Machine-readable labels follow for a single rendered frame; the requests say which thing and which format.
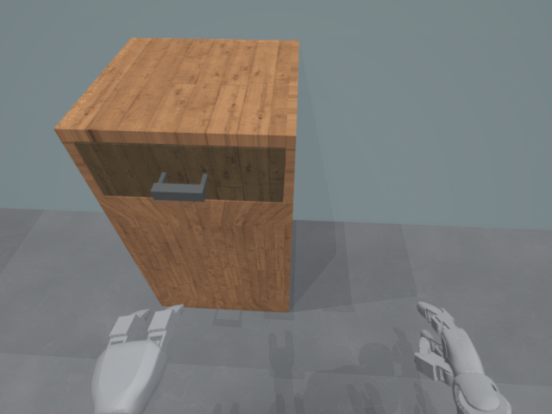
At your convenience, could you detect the handle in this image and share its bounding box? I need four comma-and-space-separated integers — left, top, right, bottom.
150, 172, 209, 202

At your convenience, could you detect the drawer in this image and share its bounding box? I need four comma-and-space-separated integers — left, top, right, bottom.
74, 141, 285, 202

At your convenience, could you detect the right robot forearm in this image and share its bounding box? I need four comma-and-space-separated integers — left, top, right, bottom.
453, 372, 511, 414

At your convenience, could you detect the robot left hand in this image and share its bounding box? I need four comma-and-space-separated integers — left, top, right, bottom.
91, 304, 184, 414

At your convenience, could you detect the cabinet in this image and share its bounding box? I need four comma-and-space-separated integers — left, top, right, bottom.
54, 38, 299, 313

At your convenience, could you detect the robot right hand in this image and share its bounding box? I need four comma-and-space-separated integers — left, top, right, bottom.
414, 301, 485, 388

